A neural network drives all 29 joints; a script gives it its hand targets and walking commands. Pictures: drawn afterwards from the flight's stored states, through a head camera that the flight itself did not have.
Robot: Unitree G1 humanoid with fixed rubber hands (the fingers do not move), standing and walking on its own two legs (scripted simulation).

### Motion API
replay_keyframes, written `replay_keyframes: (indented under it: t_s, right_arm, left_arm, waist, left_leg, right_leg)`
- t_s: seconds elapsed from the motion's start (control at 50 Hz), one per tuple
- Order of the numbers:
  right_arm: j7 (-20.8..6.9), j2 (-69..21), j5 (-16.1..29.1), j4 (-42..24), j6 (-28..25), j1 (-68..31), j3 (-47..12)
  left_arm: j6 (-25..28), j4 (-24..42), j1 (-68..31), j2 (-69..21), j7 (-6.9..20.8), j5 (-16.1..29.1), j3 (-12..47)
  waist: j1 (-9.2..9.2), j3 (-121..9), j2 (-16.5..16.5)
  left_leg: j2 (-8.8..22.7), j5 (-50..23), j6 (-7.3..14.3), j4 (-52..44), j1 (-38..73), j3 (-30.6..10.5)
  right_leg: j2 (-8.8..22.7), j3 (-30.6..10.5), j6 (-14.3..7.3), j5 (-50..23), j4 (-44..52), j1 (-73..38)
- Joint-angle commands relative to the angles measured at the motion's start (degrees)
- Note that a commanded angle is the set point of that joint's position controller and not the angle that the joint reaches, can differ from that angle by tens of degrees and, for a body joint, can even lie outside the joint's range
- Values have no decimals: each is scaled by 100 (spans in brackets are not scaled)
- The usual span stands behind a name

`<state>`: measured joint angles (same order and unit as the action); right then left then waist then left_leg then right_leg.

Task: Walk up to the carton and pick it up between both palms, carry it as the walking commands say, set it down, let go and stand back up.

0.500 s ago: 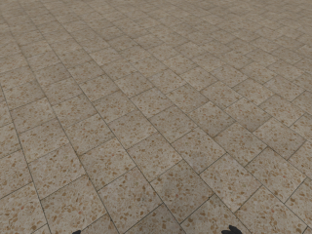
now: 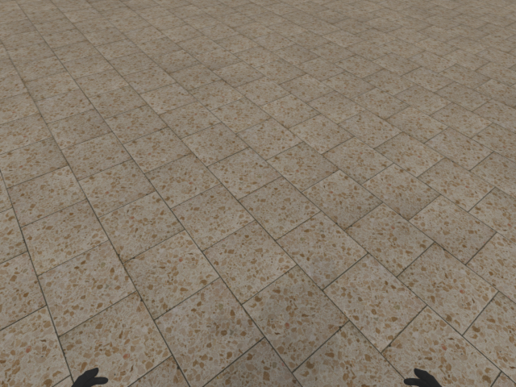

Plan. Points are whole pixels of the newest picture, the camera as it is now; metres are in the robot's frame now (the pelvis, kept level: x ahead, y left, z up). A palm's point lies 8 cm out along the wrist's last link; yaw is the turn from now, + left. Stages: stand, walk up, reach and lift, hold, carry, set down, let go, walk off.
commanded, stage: stand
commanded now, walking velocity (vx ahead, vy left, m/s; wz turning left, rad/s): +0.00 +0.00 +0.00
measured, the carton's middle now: out of the picture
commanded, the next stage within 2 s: walk up in 0.52 s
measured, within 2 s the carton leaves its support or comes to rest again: neither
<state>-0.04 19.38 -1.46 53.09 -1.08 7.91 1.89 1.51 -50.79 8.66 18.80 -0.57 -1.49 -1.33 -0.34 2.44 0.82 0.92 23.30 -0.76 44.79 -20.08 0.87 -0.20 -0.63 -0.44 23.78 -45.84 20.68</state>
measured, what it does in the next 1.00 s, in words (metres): lifts its left foot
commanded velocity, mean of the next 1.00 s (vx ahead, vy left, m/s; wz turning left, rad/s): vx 0.01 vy -0.01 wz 0.16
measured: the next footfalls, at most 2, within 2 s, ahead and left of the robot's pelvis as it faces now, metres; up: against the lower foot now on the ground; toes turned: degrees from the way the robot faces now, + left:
left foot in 1.10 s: +0.01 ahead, +0.12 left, +0.00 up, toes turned +19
right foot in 1.46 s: +0.02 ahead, -0.12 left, +0.00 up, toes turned +18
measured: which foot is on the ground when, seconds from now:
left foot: down 0.00-0.86, up 0.88-1.00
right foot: down 0.00-1.00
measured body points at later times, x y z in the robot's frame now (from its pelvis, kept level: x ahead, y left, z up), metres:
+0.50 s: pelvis +0.00 +0.00 +0.03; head +0.01 +0.00 +0.48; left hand +0.09 +0.29 -0.10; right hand +0.09 -0.29 -0.11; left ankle +0.01 +0.13 -0.71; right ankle +0.01 -0.11 -0.71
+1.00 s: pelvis -0.02 -0.01 +0.02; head +0.03 -0.01 +0.47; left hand +0.01 +0.27 -0.12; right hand +0.10 -0.27 -0.12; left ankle -0.03 +0.11 -0.66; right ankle -0.01 -0.12 -0.71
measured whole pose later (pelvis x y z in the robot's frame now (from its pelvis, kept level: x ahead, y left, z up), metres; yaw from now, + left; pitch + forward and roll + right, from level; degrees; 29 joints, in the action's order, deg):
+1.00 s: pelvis -0.02 -0.01 +0.02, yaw +10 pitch -1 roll +0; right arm -1.9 16.3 -1.6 54.0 4.9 8.8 2.2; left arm -1.9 -52.2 9.1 14.9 -2.0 -1.2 -0.8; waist 0.0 8.3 -0.5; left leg 0.5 28.5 -2.1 55.5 -26.0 0.9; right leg 4.4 9.3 -0.4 19.2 -34.7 13.9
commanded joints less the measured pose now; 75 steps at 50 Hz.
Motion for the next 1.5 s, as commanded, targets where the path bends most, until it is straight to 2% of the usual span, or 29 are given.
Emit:
replay_keyframes:
  t_s: [0.0,0.32,0.38,0.68,0.7,0.72,0.74,0.76,0.78,0.8,0.82,0.84,0.86,0.9,0.94,1.02,1.04,1.06,1.08,1.1,1.12,1.14,1.18,1.32,1.4,1.42,1.44,1.46,1.48]
  right_arm:
    - [56,1126,22,-367,-122,-405,231]
    - [81,1127,75,426,-96,-461,153]
    - [71,980,48,508,-90,-550,76]
    - [66,1120,82,760,-111,-604,77]
    - [248,1185,128,1140,260,1406,286]
    - [95,1146,7,508,302,24,314]
    - [16,1127,42,257,318,-485,332]
    - [-15,1064,56,146,326,-397,380]
    - [-28,982,53,-15,336,-525,380]
    - [-48,726,79,-74,321,-569,340]
    - [-49,340,93,-390,310,-638,236]
    - [-25,344,-18,-470,363,-468,186]
    - [-56,354,-58,-523,416,-231,176]
    - [-136,352,-31,-479,440,-178,206]
    - [-229,253,-18,-589,487,-184,138]
    - [-220,193,51,-607,466,145,125]
    - [-185,242,56,-497,421,315,171]
    - [-154,541,23,-413,360,694,275]
    - [-72,1224,-33,-445,303,957,471]
    - [-17,1407,-17,-479,274,969,545]
    - [32,1173,-14,-449,270,926,488]
    - [65,983,-38,-543,276,692,451]
    - [114,699,-50,-665,292,167,316]
    - [14,761,-50,-671,367,260,322]
    - [-30,754,31,-796,444,-98,328]
    - [-48,587,59,-895,433,-166,277]
    - [-77,108,80,-1111,412,-432,152]
    - [-75,85,-66,-1298,434,-637,133]
    - [-97,183,-96,-1235,468,-658,159]
  left_arm:
    - [123,260,-170,1284,-65,24,-275]
    - [99,-422,-499,1110,-52,55,-123]
    - [108,-575,-488,1087,-43,103,-94]
    - [82,-859,-637,1189,-27,78,-89]
    - [-203,-71,-753,640,137,47,-227]
    - [-243,-156,-341,453,-50,143,-144]
    - [-226,-167,75,524,-126,163,-182]
    - [-168,-152,416,512,-160,168,-176]
    - [-132,-95,646,614,-209,186,-198]
    - [-126,-233,897,853,-205,153,-277]
    - [-132,-252,1093,1257,-194,54,-365]
    - [-187,-76,686,1250,-212,111,-355]
    - [-220,71,357,1064,-215,55,-305]
    - [-241,276,-71,768,-197,44,-202]
    - [-271,369,-202,701,-200,-5,-208]
    - [-335,308,-6,825,-154,-6,-311]
    - [-358,318,82,735,-137,10,-279]
    - [-346,376,186,557,-130,-2,-211]
    - [-345,604,198,236,-138,42,-138]
    - [-399,729,-49,222,-189,65,-155]
    - [-417,746,-212,331,-179,82,-169]
    - [-408,618,-292,351,-121,127,-124]
    - [-410,445,-90,297,-76,130,-81]
    - [-497,621,-104,37,-70,130,-98]
    - [-417,469,734,117,-84,149,-101]
    - [-371,457,1034,399,-88,82,-175]
    - [-368,379,1283,1014,-105,-37,-364]
    - [-437,624,495,1201,-142,-20,-335]
    - [-428,663,166,999,-163,-34,-306]
  waist:
    - [39,-492,-184]
    - [-4,-521,97]
    - [49,-281,-133]
    - [62,-280,-22]
    - [-273,-104,706]
    - [75,732,-1259]
    - [298,163,-1564]
    - [393,-275,-1448]
    - [521,-383,-1331]
    - [655,-590,-373]
    - [701,-633,1043]
    - [702,-571,1967]
    - [488,-597,1521]
    - [219,-538,815]
    - [87,-260,1257]
    - [-10,-394,1275]
    - [-68,-639,846]
    - [-280,-799,-143]
    - [-311,-853,-2262]
    - [-215,-857,-1958]
    - [-271,-985,-1861]
    - [-217,-821,-1445]
    - [-133,-832,-1354]
    - [-123,-710,-891]
    - [275,-885,-798]
    - [487,-824,-292]
    - [713,-573,1830]
    - [559,93,2017]
    - [491,250,1603]
  left_leg:
    - [403,-978,510,-1087,220,-621]
    - [485,-1411,357,-1732,917,-536]
    - [558,-1406,381,-2066,783,-594]
    - [584,-1438,256,-2575,1082,-532]
    - [1252,24,410,-2340,1103,-1750]
    - [1184,-2552,655,-2665,53,-2047]
    - [1134,-3971,789,-2456,67,-1838]
    - [1044,-4599,719,-2098,81,-1778]
    - [835,-4187,486,-1881,-159,-1726]
    - [348,-3207,70,-1278,-566,-1039]
    - [-342,-1813,-255,72,-1154,-363]
    - [-312,914,-231,1303,-1486,37]
    - [24,1076,-179,1645,-1252,-172]
    - [90,844,-140,1700,-895,-135]
    - [192,568,-108,1054,-645,-68]
    - [32,-5,-18,-654,245,342]
    - [-40,-669,33,-1152,687,336]
    - [330,-1565,224,-1747,1542,-363]
    - [2034,-4282,690,-2263,2451,-2797]
    - [2313,-5233,1085,-2270,2285,-3146]
    - [2105,-4430,1291,-2273,1866,-2792]
    - [1782,-3552,1274,-2287,1498,-2550]
    - [1302,-3179,1129,-2156,1475,-1767]
    - [1196,-1983,1127,-2499,560,-2092]
    - [716,-1185,564,-2409,-236,-1927]
    - [237,-507,183,-2142,-957,-1592]
    - [-622,127,-141,-361,-2062,-629]
    - [-307,656,-198,965,-2115,-109]
    - [7,503,-219,1554,-1548,-268]
  right_leg:
    - [467,-621,-386,-1235,1172,-255]
    - [597,-609,-241,-1572,2035,-644]
    - [577,-577,-207,-1592,2150,-803]
    - [633,-552,-104,-1720,2681,-1152]
    - [446,366,124,-299,1145,-277]
    - [315,395,209,-626,870,-119]
    - [370,308,196,-490,641,-643]
    - [340,237,145,-489,1097,-1113]
    - [409,186,74,-760,1595,-1375]
    - [808,-114,-25,-1384,2162,-1990]
    - [1933,-1167,-368,-2696,2616,-2265]
    - [2700,-1339,-1130,-4162,2451,-2149]
    - [2544,-987,-1230,-4527,2251,-1828]
    - [2087,-213,-905,-3965,2254,-1378]
    - [1947,126,-681,-3729,2236,-1087]
    - [2054,330,-530,-3410,1640,-1147]
    - [1831,544,-402,-2877,1209,-941]
    - [1501,790,-156,-2107,335,-319]
    - [511,1147,158,952,-1080,1368]
    - [412,309,309,1625,-1819,1456]
    - [586,7,284,1168,-1915,1177]
    - [634,-11,263,807,-1723,1119]
    - [693,92,283,368,-1634,1055]
    - [343,313,313,287,-404,144]
    - [191,577,147,-782,1806,-1573]
    - [683,83,-9,-348,2521,-2255]
    - [2227,-1729,-359,656,3416,-2408]
    - [3128,-1930,-863,242,3578,-1063]
    - [2965,-1576,-1006,-118,3536,-402]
